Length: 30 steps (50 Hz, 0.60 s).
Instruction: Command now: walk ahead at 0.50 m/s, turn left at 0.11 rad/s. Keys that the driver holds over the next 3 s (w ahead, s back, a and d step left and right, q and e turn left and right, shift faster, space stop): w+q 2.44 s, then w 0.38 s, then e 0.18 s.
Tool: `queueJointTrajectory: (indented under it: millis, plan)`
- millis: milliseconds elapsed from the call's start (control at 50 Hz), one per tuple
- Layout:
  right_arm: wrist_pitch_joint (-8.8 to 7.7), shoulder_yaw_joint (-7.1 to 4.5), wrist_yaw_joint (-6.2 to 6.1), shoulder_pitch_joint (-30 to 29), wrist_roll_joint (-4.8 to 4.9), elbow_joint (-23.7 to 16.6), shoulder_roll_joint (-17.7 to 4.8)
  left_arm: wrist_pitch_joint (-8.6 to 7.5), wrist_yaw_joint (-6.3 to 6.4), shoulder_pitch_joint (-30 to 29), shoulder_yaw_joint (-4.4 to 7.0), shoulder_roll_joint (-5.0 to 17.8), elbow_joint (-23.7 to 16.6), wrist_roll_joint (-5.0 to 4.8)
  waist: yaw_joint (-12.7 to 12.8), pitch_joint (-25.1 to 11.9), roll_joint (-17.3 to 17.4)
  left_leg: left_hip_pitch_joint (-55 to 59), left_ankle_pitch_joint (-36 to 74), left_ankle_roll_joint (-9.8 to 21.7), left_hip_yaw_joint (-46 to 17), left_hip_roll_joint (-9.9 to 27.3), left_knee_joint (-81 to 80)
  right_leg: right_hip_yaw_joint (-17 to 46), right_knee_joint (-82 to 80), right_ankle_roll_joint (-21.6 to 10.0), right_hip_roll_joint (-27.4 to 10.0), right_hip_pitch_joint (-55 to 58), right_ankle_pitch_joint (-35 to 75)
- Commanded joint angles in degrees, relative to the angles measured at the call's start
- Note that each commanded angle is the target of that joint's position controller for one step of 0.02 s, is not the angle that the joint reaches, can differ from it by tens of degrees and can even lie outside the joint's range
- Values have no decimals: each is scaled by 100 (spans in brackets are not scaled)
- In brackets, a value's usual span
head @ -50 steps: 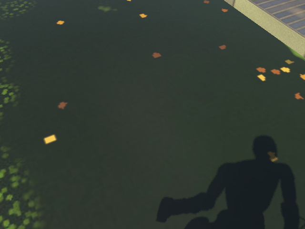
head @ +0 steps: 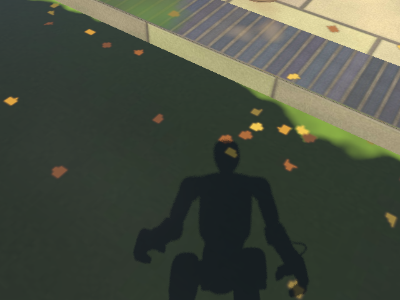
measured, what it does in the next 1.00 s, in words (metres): walks ahead, turning left: right foot, then left foot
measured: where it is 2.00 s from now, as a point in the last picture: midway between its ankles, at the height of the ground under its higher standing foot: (75, 197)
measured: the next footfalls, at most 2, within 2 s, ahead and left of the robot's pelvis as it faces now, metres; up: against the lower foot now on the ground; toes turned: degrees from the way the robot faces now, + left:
right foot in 0.22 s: +0.25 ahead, -0.12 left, +0.00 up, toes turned +5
left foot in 0.74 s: +0.47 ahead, +0.15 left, +0.00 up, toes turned +28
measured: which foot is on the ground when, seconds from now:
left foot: down 0.00-0.22, up 0.24-0.72, down 0.74-1.00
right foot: up 0.00-0.20, down 0.22-0.72, up 0.74-1.00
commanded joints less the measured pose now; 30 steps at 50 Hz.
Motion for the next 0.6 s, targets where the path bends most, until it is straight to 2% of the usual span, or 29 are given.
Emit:
queueJointTrajectory:
  millis: [20,60,100,140,180,200,220,240,260,280,300,340,400,500,540,600]
  plan:
    - [-52,-158,7,-25,32,-210,-693,-66,-47,-340,-93,40,-460,-23,149,125,823,-35,1209,927,-1246,1177,-960,-250,-938,225,-176,-225,532]
    - [-18,-211,10,155,17,-129,-808,-99,-49,-715,-152,19,-566,-80,44,157,827,-129,1256,872,-1197,1126,-921,-345,-1576,282,-89,93,801]
    - [8,-250,24,349,5,-59,-895,-133,-5,-920,-157,104,-631,-113,-33,89,803,-48,1466,822,-1291,1186,-735,-388,-1916,283,10,378,908]
    - [35,-281,20,401,-2,-31,-956,-181,56,-968,-137,199,-691,-132,-5,33,827,42,1526,752,-1487,1286,-483,-339,-2164,213,51,673,791]
    - [64,-317,-1,270,14,-53,-1023,-251,129,-488,-89,284,-571,-126,289,-76,742,-90,1431,601,-1589,1224,28,-329,-2749,113,138,1509,753]
    - [57,-296,0,289,35,-63,-916,-320,199,76,-9,472,-381,-64,498,-370,472,-358,1518,472,-1423,930,777,-204,-3027,-9,69,2428,690]
    - [28,-223,10,145,86,-251,-635,-388,284,924,107,888,-300,69,901,-998,-202,-986,719,302,-1036,501,2258,930,-3375,-279,-1044,3522,-178]
    - [44,-116,-19,511,198,-484,-118,-318,322,1215,250,1481,-293,93,791,-1428,-1400,-2505,-1837,127,-307,-256,3744,2918,-4037,-722,-2391,4479,-1179]
    - [160,-230,-65,562,33,-367,-622,-238,311,1032,212,1133,-290,-14,650,-1089,-828,-2906,-1979,201,-495,45,4503,3465,-4224,-934,-2446,3902,-1796]
    - [213,-271,-27,360,-24,-310,-658,-241,284,640,81,632,-359,-66,471,-447,-300,-2953,-1494,231,-641,300,4666,2755,-4289,-855,-2133,3345,-1682]
    - [232,-254,26,212,-26,-302,-516,-278,259,391,20,372,-358,-94,357,-110,-220,-2854,-1119,175,-610,462,4569,2001,-4414,-759,-1840,2906,-850]
    - [338,-271,105,114,-109,-292,-445,-361,279,326,-32,167,-287,-108,209,42,-436,-2654,-778,49,-506,618,4454,1003,-4540,-577,-1449,2570,371]
    - [443,-256,199,-232,-129,-444,-314,-486,271,593,15,232,-107,-176,157,-10,-299,-2855,-334,-61,-421,644,4520,314,-4566,-622,-1394,2665,1699]
    - [477,-179,330,-1208,-141,-812,-210,-483,267,910,50,240,135,-172,263,215,-224,-3298,503,-187,-236,708,3672,-546,-4653,-670,-1314,2802,2296]
    - [457,-113,382,-1617,-135,-954,-143,-474,265,944,67,300,193,-165,333,317,-233,-3015,876,-143,-35,674,2938,-875,-4657,-613,-1243,2716,2339]
    - [449,-67,432,-2112,-156,-1172,-171,-441,292,1172,120,480,336,-166,443,443,-198,-2708,777,61,308,594,2194,-1151,-4573,-554,-1380,2956,2682]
